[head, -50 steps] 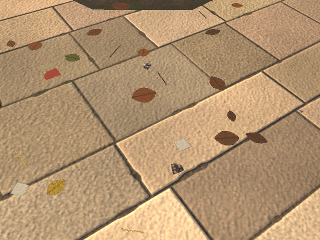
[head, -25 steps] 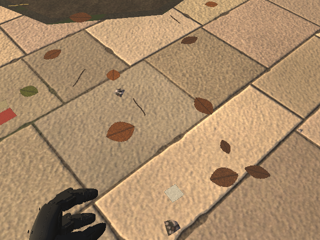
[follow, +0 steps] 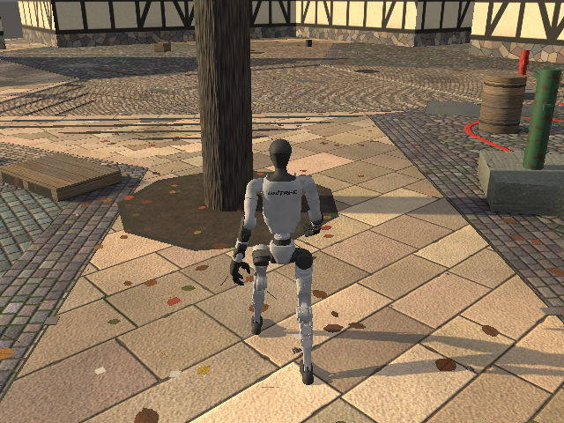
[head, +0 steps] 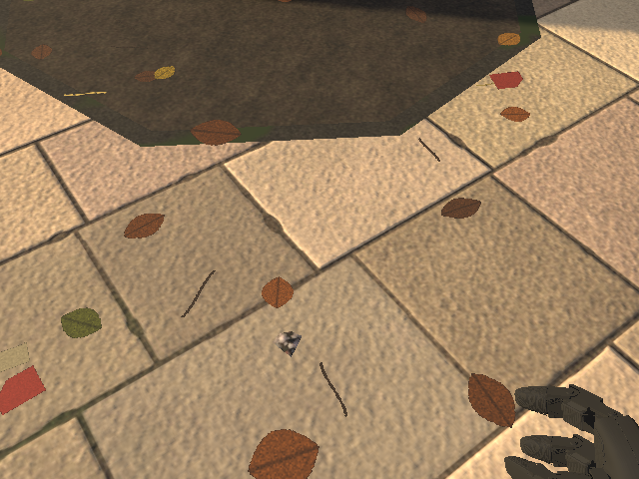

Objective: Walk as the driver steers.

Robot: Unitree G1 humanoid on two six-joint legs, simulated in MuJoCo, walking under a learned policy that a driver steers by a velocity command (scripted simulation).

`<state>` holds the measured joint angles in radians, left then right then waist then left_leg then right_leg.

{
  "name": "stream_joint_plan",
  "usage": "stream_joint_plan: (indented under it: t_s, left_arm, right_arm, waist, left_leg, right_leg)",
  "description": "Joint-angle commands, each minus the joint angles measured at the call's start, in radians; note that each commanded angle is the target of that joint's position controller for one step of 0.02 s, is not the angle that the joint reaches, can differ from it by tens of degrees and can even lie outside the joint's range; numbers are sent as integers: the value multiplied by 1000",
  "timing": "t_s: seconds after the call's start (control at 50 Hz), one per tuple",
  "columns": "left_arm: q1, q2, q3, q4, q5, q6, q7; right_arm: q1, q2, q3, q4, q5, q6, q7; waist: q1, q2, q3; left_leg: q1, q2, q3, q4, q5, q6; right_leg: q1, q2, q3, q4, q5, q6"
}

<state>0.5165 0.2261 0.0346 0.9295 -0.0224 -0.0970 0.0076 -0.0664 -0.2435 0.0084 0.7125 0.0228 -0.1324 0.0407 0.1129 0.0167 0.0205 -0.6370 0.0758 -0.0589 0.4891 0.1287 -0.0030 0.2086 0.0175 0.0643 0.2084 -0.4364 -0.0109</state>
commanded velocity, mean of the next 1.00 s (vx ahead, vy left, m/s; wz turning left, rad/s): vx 0.23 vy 0.00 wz -0.33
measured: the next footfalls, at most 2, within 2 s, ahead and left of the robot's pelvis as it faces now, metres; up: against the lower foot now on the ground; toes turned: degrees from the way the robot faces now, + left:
left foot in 0.04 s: +0.26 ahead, +0.16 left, +0.00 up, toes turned -2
right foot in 0.44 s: +0.42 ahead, -0.13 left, +0.00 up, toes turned -19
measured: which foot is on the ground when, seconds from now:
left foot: up 0.00-0.02, down 0.04-0.46, up 0.48-0.78, down 0.80-1.00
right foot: down 0.00-0.02, up 0.04-0.42, down 0.44-1.00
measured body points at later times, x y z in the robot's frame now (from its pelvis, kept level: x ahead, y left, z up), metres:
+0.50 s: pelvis +0.29 +0.00 +0.00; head +0.32 -0.04 +0.45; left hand +0.57 +0.19 -0.06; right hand +0.31 -0.31 -0.13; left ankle +0.23 +0.16 -0.67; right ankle +0.39 -0.11 -0.72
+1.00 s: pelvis +0.37 +0.01 +0.02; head +0.37 +0.02 +0.47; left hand +0.57 +0.21 -0.10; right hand +0.36 -0.26 -0.12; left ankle +0.40 +0.13 -0.72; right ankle +0.39 -0.12 -0.72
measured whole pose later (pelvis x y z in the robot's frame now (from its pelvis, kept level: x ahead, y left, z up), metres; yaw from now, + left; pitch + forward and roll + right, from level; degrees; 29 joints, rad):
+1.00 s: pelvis +0.37 +0.01 +0.02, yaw -20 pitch -1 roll +0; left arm 0.17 0.23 0.05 0.83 0.02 0.01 0.02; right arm 0.19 -0.23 -0.01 0.98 -0.02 -0.02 -0.02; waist 0.00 -0.01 0.01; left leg -0.20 0.02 0.01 0.52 -0.30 -0.01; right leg -0.30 0.01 0.00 0.48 -0.16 -0.01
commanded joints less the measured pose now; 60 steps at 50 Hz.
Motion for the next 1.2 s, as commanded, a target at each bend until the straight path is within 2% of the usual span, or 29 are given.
stream_joint_plan:
  t_s: [0.02,0.04,0.06,0.08,0.1,0.12,0.14,0.16,0.2,0.24,0.28,0.36,0.42,0.44,0.46,0.48,0.5,0.52,0.54,0.62,0.7,0.76,0.78,0.8,0.82,0.86,0.94,1.06,1.2]
  left_arm:
    - [-54,229,51,-54,39,34,9]
    - [-48,146,28,-105,64,34,9]
    - [165,-68,-23,-136,7,7,-1]
    - [73,58,-3,-137,-29,4,6]
    - [-79,139,23,-178,-40,12,19]
    - [-152,166,34,-192,-21,22,29]
    - [-180,169,48,-202,0,33,27]
    - [-152,143,55,-210,-6,53,18]
    - [-161,85,51,-236,-27,95,9]
    - [-230,66,43,-283,-11,109,3]
    - [-224,68,42,-283,6,105,-17]
    - [-304,130,57,-313,22,106,-53]
    - [-239,188,86,-300,36,94,-54]
    - [-184,240,108,-282,40,88,-39]
    - [-185,336,121,-305,47,86,-14]
    - [-261,325,93,-355,68,82,-15]
    - [-291,246,71,-367,46,77,-31]
    - [-325,220,61,-353,36,71,-36]
    - [-348,201,55,-337,25,69,-37]
    - [-419,183,50,-317,52,73,-14]
    - [-411,167,47,-281,46,81,5]
    - [-428,145,38,-256,31,92,8]
    - [-399,119,30,-236,30,92,6]
    - [-371,93,21,-220,38,90,5]
    - [-336,88,26,-222,42,89,1]
    - [-404,103,32,-220,45,91,8]
    - [-375,109,38,-173,42,98,18]
    - [-375,98,41,-108,32,89,16]
    - [-372,109,42,-31,26,96,27]
  right_arm:
    - [298,-231,-96,6,18,-6,-16]
    - [489,-314,-113,32,-15,4,-34]
    - [504,-404,-133,51,-62,6,-15]
    - [484,-269,-104,27,-63,6,-11]
    - [417,-189,-86,21,-53,10,-19]
    - [352,-156,-77,22,-50,16,-23]
    - [305,-136,-78,35,-48,20,-28]
    - [273,-121,-75,47,-59,16,-34]
    - [187,-115,-80,56,-46,14,-40]
    - [135,-149,-92,56,-35,14,-51]
    - [112,-190,-105,53,-29,21,-58]
    - [143,-232,-115,77,19,35,-53]
    - [152,-245,-119,95,24,57,-57]
    - [200,-216,-110,106,7,64,-57]
    - [274,-151,-85,92,-48,71,-52]
    - [377,-133,-68,101,-36,80,-43]
    - [328,-212,-86,120,-7,96,-37]
    - [267,-206,-87,104,9,109,-40]
    - [242,-184,-85,111,-3,120,-52]
    - [269,-150,-80,142,-20,148,-73]
    - [228,-123,-66,152,-19,149,-75]
    - [259,-112,-64,180,-28,149,-61]
    - [265,-110,-62,186,-42,148,-56]
    - [262,-147,-64,179,-59,146,-55]
    - [213,-198,-75,179,-50,144,-58]
    - [164,-120,-53,178,-56,123,-54]
    - [203,-122,-48,210,-39,90,-57]
    - [257,-113,-43,246,-34,96,-64]
    - [262,-102,-41,274,-30,107,-60]
  waist:
    - [-286,-142,-118]
    - [-327,-57,-320]
    - [-170,426,-562]
    - [-216,356,-566]
    - [-235,253,-380]
    - [-215,102,-263]
    - [-178,70,-178]
    - [-129,95,-147]
    - [-81,107,-68]
    - [-75,87,-10]
    - [-64,64,-53]
    - [-83,40,-59]
    - [-27,14,-84]
    - [-11,-49,-121]
    - [-55,-298,-175]
    - [-123,-346,-350]
    - [-78,-158,-371]
    - [-89,-122,-265]
    - [-100,-63,-197]
    - [-149,-114,-171]
    - [-121,-128,-190]
    - [-148,-126,-144]
    - [-150,-109,-122]
    - [-131,-46,-90]
    - [-67,84,-43]
    - [-81,131,-6]
    - [-93,68,-2]
    - [-121,-10,-38]
    - [-122,-22,-49]
  left_leg:
    - [495,-61,54,52,-190,35]
    - [854,150,-143,179,-164,68]
    - [1193,409,-705,-26,-305,251]
    - [1175,371,-743,-117,-254,228]
    - [1048,354,-498,-79,-35,189]
    - [870,323,-318,-58,237,174]
    - [715,281,-192,-65,348,163]
    - [607,256,-109,-95,342,154]
    - [461,254,-3,-188,241,172]
    - [377,256,71,-252,267,193]
    - [376,211,164,-250,268,186]
    - [492,220,198,-187,230,160]
    - [519,184,226,21,262,109]
    - [486,114,250,191,159,63]
    - [279,13,269,521,-449,-8]
    - [117,-96,110,789,-877,-51]
    - [121,-49,1,821,-819,-48]
    - [73,-21,13,792,-768,-37]
    - [62,4,12,728,-717,-37]
    - [247,1,30,504,-600,-56]
    - [341,-12,40,285,-501,-53]
    - [461,-40,81,63,-351,-18]
    - [507,-34,74,-20,-302,5]
    - [514,51,-23,-82,-291,41]
    - [371,98,-67,-104,-469,85]
    - [184,66,-70,-198,-688,58]
    - [245,27,-23,-161,-529,15]
    - [343,4,4,-117,-363,31]
    - [388,-15,25,-110,-255,33]
  right_leg:
    - [-219,-174,78,398,850,-105]
    - [-458,-107,61,756,652,-63]
    - [-806,62,54,1155,-87,-2]
    - [-888,7,123,1258,-99,-1]
    - [-969,-34,74,1283,-76,2]
    - [-952,-77,40,1246,-32,11]
    - [-913,-109,27,1178,-4,17]
    - [-841,-144,33,1136,12,17]
    - [-795,-174,2,1021,7,18]
    - [-779,-170,-25,838,111,23]
    - [-664,-135,-51,644,319,6]
    - [-612,-82,-68,455,426,-33]
    - [-466,-12,-112,322,447,-85]
    - [-354,3,-104,281,614,-109]
    - [-174,-221,155,312,1190,-191]
    - [-56,-438,498,257,1188,-405]
    - [-138,-396,443,201,973,-381]
    - [-211,-347,344,189,813,-328]
    - [-291,-300,290,169,683,-278]
    - [-490,-230,168,111,583,-243]
    - [-486,-224,154,94,403,-233]
    - [-559,-188,137,92,121,-174]
    - [-593,-157,122,97,29,-125]
    - [-626,-112,88,151,-20,-68]
    - [-583,-33,-2,177,11,-23]
    - [-391,-24,-25,245,191,-4]
    - [-374,-50,3,235,273,-36]
    - [-366,-56,0,240,415,-24]
    - [-338,-64,-1,247,488,-22]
